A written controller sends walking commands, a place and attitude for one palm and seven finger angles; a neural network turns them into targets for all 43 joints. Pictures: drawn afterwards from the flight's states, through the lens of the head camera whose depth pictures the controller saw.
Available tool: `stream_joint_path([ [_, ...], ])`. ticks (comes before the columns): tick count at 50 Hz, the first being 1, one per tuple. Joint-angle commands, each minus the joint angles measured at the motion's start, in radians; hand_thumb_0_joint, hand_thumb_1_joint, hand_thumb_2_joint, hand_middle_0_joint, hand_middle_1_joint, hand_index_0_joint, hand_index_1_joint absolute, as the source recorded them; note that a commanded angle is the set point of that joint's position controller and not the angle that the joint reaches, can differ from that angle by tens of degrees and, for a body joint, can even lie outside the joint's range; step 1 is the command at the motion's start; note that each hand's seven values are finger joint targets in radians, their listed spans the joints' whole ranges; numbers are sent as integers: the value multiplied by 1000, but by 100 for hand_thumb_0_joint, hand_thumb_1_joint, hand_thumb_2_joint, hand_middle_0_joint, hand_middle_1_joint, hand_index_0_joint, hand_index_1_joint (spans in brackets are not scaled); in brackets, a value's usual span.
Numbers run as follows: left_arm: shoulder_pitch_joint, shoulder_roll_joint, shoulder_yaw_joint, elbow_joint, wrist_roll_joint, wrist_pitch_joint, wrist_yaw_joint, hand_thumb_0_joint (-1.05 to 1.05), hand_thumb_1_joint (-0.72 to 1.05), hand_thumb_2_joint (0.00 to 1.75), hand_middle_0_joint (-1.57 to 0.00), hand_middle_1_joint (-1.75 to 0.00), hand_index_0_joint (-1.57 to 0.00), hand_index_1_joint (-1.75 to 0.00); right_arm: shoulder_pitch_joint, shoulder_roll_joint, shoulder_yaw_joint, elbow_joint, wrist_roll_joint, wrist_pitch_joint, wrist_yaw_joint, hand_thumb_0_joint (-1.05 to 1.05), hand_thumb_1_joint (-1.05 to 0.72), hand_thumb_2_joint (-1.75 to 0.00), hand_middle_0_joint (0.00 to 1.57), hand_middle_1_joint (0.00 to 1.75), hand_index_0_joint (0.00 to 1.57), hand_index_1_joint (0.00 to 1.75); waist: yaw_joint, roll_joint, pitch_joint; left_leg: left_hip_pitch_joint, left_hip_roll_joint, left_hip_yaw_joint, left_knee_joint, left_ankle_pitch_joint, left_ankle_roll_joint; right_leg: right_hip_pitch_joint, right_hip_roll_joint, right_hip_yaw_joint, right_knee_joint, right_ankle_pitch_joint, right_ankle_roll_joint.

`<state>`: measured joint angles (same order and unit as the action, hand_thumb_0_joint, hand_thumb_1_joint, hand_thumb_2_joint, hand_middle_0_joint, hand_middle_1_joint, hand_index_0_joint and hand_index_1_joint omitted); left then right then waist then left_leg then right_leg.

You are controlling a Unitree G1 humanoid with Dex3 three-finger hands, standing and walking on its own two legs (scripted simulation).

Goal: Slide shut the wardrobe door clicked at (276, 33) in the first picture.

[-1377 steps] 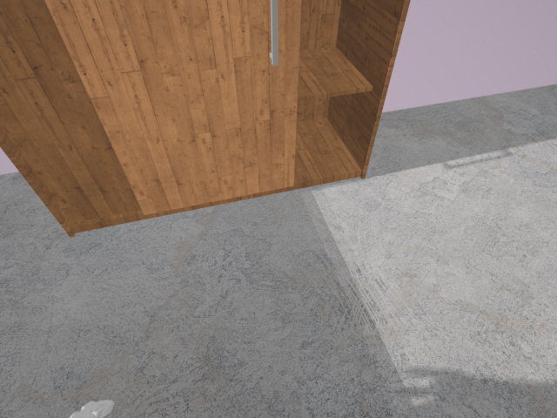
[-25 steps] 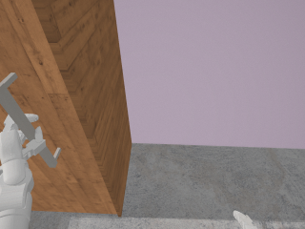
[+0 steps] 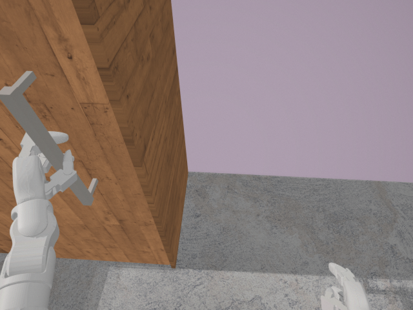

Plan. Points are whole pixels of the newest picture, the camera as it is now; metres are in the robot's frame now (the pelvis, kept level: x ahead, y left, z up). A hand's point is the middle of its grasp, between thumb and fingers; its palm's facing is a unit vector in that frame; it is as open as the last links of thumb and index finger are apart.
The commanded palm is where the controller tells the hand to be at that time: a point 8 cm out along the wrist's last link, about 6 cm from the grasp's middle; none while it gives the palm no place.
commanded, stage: stop walking and hold the door there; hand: left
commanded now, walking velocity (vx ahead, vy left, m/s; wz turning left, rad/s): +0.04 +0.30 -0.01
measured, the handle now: (63, 151) +0.36 +0.31 +0.11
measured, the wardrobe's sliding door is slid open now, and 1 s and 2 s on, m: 0.00 0.00 0.00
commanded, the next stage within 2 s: loosen the grip on the handle in 1.24 s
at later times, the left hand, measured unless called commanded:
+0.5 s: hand (67, 174) +0.31 +0.28 +0.11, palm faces +0.22 -0.96 -0.14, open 5.8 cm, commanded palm +0.28 +0.30 +0.10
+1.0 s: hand (67, 174) +0.31 +0.28 +0.11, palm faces +0.20 -0.97 -0.11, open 5.8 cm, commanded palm +0.28 +0.30 +0.10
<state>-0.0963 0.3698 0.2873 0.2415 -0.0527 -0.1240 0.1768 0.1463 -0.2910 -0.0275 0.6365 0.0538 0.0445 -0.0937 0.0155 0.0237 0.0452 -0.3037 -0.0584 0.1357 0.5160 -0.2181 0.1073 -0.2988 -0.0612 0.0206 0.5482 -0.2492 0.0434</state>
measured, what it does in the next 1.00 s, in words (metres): steps to the left: left foot, then right foot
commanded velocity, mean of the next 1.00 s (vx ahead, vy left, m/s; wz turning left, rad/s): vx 0.03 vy -0.01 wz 0.01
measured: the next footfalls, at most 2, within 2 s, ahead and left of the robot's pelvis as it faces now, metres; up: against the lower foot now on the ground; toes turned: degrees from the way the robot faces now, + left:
left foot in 0.42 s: +0.06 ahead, +0.27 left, +0.00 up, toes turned +0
right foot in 0.58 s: +0.02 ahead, +0.01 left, +0.00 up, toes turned -1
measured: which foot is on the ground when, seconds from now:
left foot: down 0.00-0.22, up 0.24-0.40, down 0.42-1.00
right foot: down 0.00-0.42, up 0.44-0.56, down 0.58-1.00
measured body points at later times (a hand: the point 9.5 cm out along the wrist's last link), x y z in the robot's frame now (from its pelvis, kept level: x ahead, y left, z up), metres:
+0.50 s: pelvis -0.04 +0.11 -0.02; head +0.01 +0.11 +0.43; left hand +0.30 +0.33 +0.11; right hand +0.12 -0.14 -0.12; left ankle +0.02 +0.27 -0.73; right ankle -0.03 -0.07 -0.71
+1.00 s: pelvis -0.02 +0.13 +0.01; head +0.01 +0.12 +0.45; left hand +0.29 +0.33 +0.12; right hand +0.17 -0.08 -0.09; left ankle +0.02 +0.27 -0.73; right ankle -0.02 +0.01 -0.73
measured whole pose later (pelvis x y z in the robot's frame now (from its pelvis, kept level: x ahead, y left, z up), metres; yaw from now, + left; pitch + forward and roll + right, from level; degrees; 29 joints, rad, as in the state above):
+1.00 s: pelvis -0.02 +0.13 +0.01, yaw -1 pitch -1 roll -1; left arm -0.12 0.16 0.01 0.10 -0.07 -0.10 0.17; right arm 0.12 -0.19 0.03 0.65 0.02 -0.04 -0.06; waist 0.06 0.04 0.07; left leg -0.28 0.07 -0.01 0.50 -0.21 -0.04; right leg -0.22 0.02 0.00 0.48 -0.25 0.00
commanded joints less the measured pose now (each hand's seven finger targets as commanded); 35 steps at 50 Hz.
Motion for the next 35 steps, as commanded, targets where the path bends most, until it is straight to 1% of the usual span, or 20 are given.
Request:
stream_joint_path([
  [1,-186,126,-51,-239,18,-66,-16,0,90,90,-45,-140,-45,-140,-97,-91,-13,-168,-3,-65,4,0,-90,-90,20,30,20,30,-7,206,-203,156,323,-360,-289,22,-29,-101,2,-38,317,-271,-43],
  [5,-198,89,-90,-236,16,-44,-21,0,90,90,-45,-140,-45,-140,-75,-90,-19,-138,-11,-108,19,0,-90,-90,20,30,20,30,-6,57,-214,218,270,-235,-235,136,-14,-69,-21,-96,282,-220,-30],
  [9,-198,96,-90,-231,6,-24,-21,0,90,90,-45,-140,-45,-140,-122,-91,-8,-147,-33,-112,36,0,-90,-90,20,30,20,30,35,89,-167,17,176,-151,-209,14,-163,214,-43,-140,-76,-93,-79],
  [10,-190,122,-70,-227,10,-32,-20,0,90,90,-45,-140,-45,-140,-128,-93,-11,-149,-37,-105,47,0,-90,-90,20,30,20,30,49,-37,-161,-97,121,-146,8,-54,-190,297,-164,7,-223,-40,-154],
  [11,-203,157,-61,-221,15,-52,-18,0,90,90,-45,-140,-45,-140,-107,-84,-10,-151,-28,-97,56,0,-90,-90,20,30,20,30,30,-359,-136,-227,56,-217,407,-249,-161,244,-503,502,-324,55,-288],
  [12,-266,132,-56,-192,-2,-45,-17,0,90,90,-45,-140,-45,-140,-90,-96,-16,-130,-23,-110,53,0,-90,-90,20,30,20,30,5,-319,-117,-232,110,-342,627,-276,-151,114,-589,507,-297,176,-301],
  [13,-319,90,-96,-228,2,-47,-24,0,90,90,-45,-140,-45,-140,-70,-78,-14,-103,-26,-110,58,0,-90,-90,20,30,20,30,-12,-314,-181,-258,110,-372,699,-272,-150,167,-552,414,-211,284,-288],
  [15,-355,136,-40,-288,13,-85,-17,0,90,90,-45,-140,-45,-140,-93,-40,10,-87,-38,-106,52,0,-90,-90,20,30,20,30,-33,-212,-225,-188,142,-285,566,-251,-149,176,-431,131,-88,389,-186],
  [18,-303,104,-56,-331,14,-90,-35,0,90,90,-45,-140,-45,-140,-116,-15,7,-88,-37,-91,25,0,-90,-90,20,30,20,30,-34,-162,-179,71,68,-71,60,-128,-118,68,-269,-41,-4,320,-100],
  [19,-317,64,-100,-392,13,-89,-43,0,90,90,-45,-140,-45,-140,-106,-8,7,-99,-33,-91,20,0,-90,-90,20,30,20,30,-48,-58,-188,199,39,-2,-45,10,-129,-4,-197,-79,87,226,-71],
  [20,-350,24,-148,-500,12,-101,-50,0,90,90,-45,-140,-45,-140,-109,-36,-4,-134,-31,-102,16,0,-90,-90,20,30,20,30,-43,138,-206,268,159,-141,-90,79,-99,-101,-97,-121,233,71,-36],
  [21,-366,-37,-208,-579,12,-115,-57,0,90,90,-45,-140,-45,-140,-90,-51,-9,-156,-22,-116,15,0,-90,-90,20,30,20,30,-41,327,-238,254,316,-354,-133,250,-7,-152,3,-144,390,-239,-4],
  [23,-365,-168,-341,-572,12,-106,-80,0,90,90,-45,-140,-45,-140,-68,7,8,-123,-18,-145,25,0,-90,-90,20,30,20,30,-62,242,-247,222,359,-468,-156,242,91,-165,50,-59,487,-347,-13],
  [24,-388,-100,-272,-568,19,-99,-68,0,90,90,-45,-140,-45,-140,-69,-17,-3,-113,-25,-151,30,0,-90,-90,20,30,20,30,-55,210,-245,230,355,-429,-128,297,82,-131,26,-27,402,-288,-21],
  [27,-393,-142,-343,-528,34,-74,-65,0,90,90,-45,-140,-45,-140,-80,-22,9,-110,-28,-159,52,0,-90,-90,20,30,20,30,-35,170,-268,214,278,-252,-30,285,-7,83,53,-66,25,-77,-34],
  [29,-414,-130,-351,-497,44,-62,-70,0,90,90,-45,-140,-45,-140,-81,-17,19,-120,-30,-153,52,0,-90,-90,20,30,20,30,-46,63,-254,147,220,-200,8,119,-58,135,15,24,-106,92,-55],
  [30,-406,-98,-315,-438,44,-53,-68,0,90,90,-45,-140,-45,-140,-75,-12,12,-117,-28,-147,50,0,-90,-90,20,30,20,30,-46,-65,-236,122,171,-162,13,-50,-85,89,-5,82,-125,-2,-67],
  [31,-427,-174,-386,-426,32,-46,-77,0,90,90,-45,-140,-45,-140,-62,-12,10,-116,-27,-140,49,0,-90,-90,20,30,20,30,-54,-198,-217,135,142,-159,44,-88,-95,40,-33,109,-150,-68,-91],
  [32,-454,-212,-426,-421,28,-45,-81,0,90,90,-45,-140,-45,-140,-76,-5,18,-114,-29,-137,46,0,-90,-90,20,30,20,30,-66,-187,-208,165,142,-169,31,-84,-91,-10,-46,107,-162,-115,-101],
  [35,-423,-187,-401,-402,26,-54,-74,0,90,90,-45,-140,-45,-140,-83,-21,24,-112,-33,-135,36,0,-90,-90,20,30,20,30,-52,96,-207,171,255,-309,-179,-112,-54,-14,60,-22,-20,-70,-39],
])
